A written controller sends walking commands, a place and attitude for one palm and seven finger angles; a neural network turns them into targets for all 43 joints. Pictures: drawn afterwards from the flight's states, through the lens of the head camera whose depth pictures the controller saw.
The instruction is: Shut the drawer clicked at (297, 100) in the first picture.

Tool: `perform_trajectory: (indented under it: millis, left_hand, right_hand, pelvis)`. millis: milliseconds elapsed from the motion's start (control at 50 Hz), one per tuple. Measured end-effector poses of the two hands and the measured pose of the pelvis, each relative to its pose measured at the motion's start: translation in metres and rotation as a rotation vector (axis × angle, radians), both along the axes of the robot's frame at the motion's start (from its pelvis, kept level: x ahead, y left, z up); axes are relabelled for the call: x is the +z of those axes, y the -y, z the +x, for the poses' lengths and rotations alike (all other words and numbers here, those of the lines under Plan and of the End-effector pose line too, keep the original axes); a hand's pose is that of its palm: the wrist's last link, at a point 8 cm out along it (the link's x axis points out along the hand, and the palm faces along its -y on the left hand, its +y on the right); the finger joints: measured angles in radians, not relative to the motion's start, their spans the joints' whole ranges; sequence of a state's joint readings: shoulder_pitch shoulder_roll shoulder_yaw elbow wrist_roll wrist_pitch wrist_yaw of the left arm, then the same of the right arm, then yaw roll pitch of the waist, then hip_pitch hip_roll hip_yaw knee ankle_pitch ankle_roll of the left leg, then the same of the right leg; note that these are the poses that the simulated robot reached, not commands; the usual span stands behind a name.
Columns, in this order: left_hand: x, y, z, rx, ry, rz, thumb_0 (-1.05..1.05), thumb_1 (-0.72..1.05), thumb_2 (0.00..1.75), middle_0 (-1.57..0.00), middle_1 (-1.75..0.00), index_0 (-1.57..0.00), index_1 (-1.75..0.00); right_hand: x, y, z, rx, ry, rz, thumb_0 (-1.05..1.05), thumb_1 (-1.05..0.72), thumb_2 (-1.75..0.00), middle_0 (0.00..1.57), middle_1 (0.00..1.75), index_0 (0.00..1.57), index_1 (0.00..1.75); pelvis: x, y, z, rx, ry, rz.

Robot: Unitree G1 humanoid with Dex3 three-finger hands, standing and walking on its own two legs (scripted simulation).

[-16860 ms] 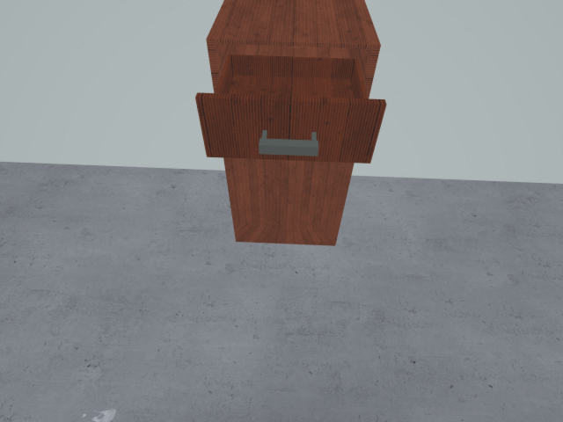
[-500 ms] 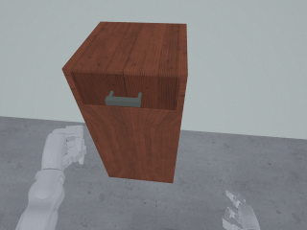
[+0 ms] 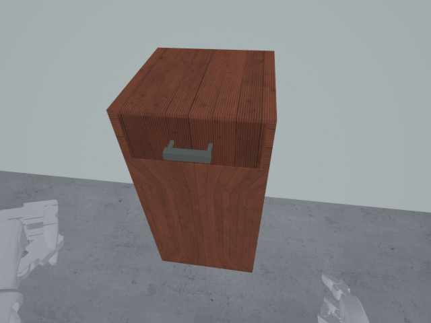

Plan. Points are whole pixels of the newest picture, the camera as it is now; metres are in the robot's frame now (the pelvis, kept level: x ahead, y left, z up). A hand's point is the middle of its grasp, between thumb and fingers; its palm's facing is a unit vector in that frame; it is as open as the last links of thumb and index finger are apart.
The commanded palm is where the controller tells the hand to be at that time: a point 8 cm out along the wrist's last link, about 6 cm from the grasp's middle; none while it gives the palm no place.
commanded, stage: draw the hand back to the body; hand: left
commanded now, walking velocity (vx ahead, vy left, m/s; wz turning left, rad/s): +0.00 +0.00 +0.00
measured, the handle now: (189, 150) +0.54 +0.14 +0.01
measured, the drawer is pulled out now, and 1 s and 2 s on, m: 0.00 0.00 0.00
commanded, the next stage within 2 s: step back with the hand held close in 0.14 s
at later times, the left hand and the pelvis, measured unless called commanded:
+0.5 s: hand (63, 225) +0.20 +0.24 +0.16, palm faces +0.31 -0.83 -0.46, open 3.2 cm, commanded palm +0.13 +0.28 +0.17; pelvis -0.02 +0.01 +0.00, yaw -3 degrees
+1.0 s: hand (44, 282) +0.13 +0.24 +0.14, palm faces +0.30 -0.84 -0.45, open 3.2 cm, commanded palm +0.06 +0.29 +0.17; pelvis -0.07 +0.01 -0.01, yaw +0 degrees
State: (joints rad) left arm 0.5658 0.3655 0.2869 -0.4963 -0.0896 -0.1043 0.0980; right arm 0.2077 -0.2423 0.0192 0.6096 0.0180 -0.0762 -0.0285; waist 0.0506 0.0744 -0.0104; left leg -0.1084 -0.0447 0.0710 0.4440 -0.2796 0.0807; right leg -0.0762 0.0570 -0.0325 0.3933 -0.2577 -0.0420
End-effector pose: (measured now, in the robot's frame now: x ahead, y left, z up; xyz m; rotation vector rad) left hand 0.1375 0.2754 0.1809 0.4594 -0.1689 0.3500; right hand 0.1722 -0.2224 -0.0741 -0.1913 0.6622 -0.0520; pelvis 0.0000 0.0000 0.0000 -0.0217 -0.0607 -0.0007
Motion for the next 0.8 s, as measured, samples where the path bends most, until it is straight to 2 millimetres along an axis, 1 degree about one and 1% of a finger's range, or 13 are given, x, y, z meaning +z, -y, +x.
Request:
perform_trajectory:
  millis: [40,80,160,220,300,380,420,460,540,580,620,700,800]
  left_hand:
    - [0.002,-0.003,-0.005,0.015,0.008,0.009,0.01,0.89,0.90,-1.40,-1.60,-1.41,-1.60]
    - [-0.001,-0.005,-0.008,0.029,0.006,-0.004,0.01,0.90,0.90,-1.40,-1.60,-1.41,-1.60]
    - [-0.013,-0.005,-0.006,0.040,-0.017,-0.047,0.01,0.90,0.90,-1.40,-1.60,-1.41,-1.60]
    - [-0.015,-0.002,-0.004,0.028,-0.023,-0.055,0.01,0.89,0.90,-1.40,-1.60,-1.41,-1.60]
    - [-0.004,0.000,-0.002,0.001,0.010,-0.019,0.01,0.89,0.90,-1.40,-1.60,-1.41,-1.60]
    - [0.023,-0.010,0.006,-0.017,0.110,0.091,0.01,0.89,0.90,-1.40,-1.60,-1.41,-1.60]
    - [0.025,-0.013,0.013,-0.028,0.120,0.107,0.01,0.89,0.90,-1.40,-1.60,-1.41,-1.60]
    - [0.017,-0.012,0.019,-0.049,0.085,0.096,0.01,0.89,0.90,-1.40,-1.60,-1.41,-1.60]
    - [-0.012,-0.004,0.024,-0.107,-0.050,0.061,0.01,0.90,0.90,-1.40,-1.60,-1.40,-1.60]
    - [-0.021,0.000,0.021,-0.137,-0.094,0.062,0.01,0.90,0.90,-1.40,-1.60,-1.40,-1.60]
    - [-0.021,0.000,0.015,-0.157,-0.100,0.077,0.01,0.89,0.90,-1.40,-1.60,-1.40,-1.60]
    - [-0.006,-0.005,0.001,-0.162,-0.037,0.135,0.01,0.89,0.90,-1.40,-1.60,-1.40,-1.60]
    - [0.010,-0.011,-0.018,-0.112,0.049,0.177,0.01,0.89,0.90,-1.40,-1.60,-1.41,-1.60]
  right_hand:
    - [0.001,-0.001,0.001,0.002,0.006,-0.001,0.01,-0.90,-0.90,0.20,0.30,0.20,0.29]
    - [0.001,-0.002,0.002,0.007,0.006,-0.004,0.01,-0.90,-0.90,0.20,0.30,0.20,0.29]
    - [0.000,-0.003,0.000,0.012,-0.001,-0.014,0.01,-0.90,-0.90,0.20,0.30,0.20,0.29]
    - [0.000,-0.003,-0.003,0.011,-0.002,-0.017,0.01,-0.90,-0.90,0.20,0.30,0.20,0.29]
    - [0.000,-0.004,-0.007,0.002,0.003,-0.013,0.01,-0.90,-0.90,0.20,0.30,0.20,0.29]
    - [0.001,0.000,-0.012,-0.025,-0.012,-0.017,0.01,-0.90,-0.90,0.20,0.30,0.21,0.29]
    - [0.001,0.003,-0.018,-0.045,-0.024,-0.020,0.01,-0.90,-0.90,0.20,0.30,0.21,0.29]
    - [0.000,0.008,-0.024,-0.071,-0.037,-0.025,0.01,-0.90,-0.90,0.20,0.30,0.21,0.29]
    - [-0.004,0.017,-0.041,-0.132,-0.073,-0.039,0.01,-0.90,-0.90,0.20,0.30,0.21,0.29]
    - [-0.005,0.020,-0.051,-0.153,-0.096,-0.053,0.01,-0.90,-0.90,0.20,0.30,0.20,0.29]
    - [-0.004,0.021,-0.059,-0.162,-0.115,-0.070,0.01,-0.90,-0.90,0.20,0.30,0.20,0.29]
    - [-0.002,0.020,-0.068,-0.153,-0.120,-0.096,0.01,-0.90,-0.90,0.20,0.30,0.20,0.29]
    - [-0.006,0.013,-0.069,-0.119,-0.082,-0.085,0.01,-0.90,-0.90,0.20,0.30,0.20,0.29]
  pelvis:
    - [0.000,0.000,-0.001,0.002,0.002,-0.001]
    - [0.000,-0.001,-0.003,0.006,0.004,-0.002]
    - [-0.001,-0.001,-0.006,0.009,0.002,-0.001]
    - [0.000,-0.002,-0.006,0.006,0.001,-0.001]
    - [-0.001,-0.002,-0.005,-0.002,0.001,-0.001]
    - [0.000,-0.002,-0.009,-0.023,-0.015,-0.005]
    - [0.000,-0.003,-0.012,-0.033,-0.026,-0.003]
    - [0.000,-0.007,-0.015,-0.044,-0.039,0.002]
    - [-0.001,-0.013,-0.021,-0.057,-0.061,0.009]
    - [-0.002,-0.014,-0.024,-0.056,-0.069,0.010]
    - [-0.003,-0.014,-0.026,-0.053,-0.073,0.012]
    - [-0.006,-0.014,-0.033,-0.042,-0.071,0.020]
    - [-0.010,-0.013,-0.043,-0.025,-0.059,0.030]
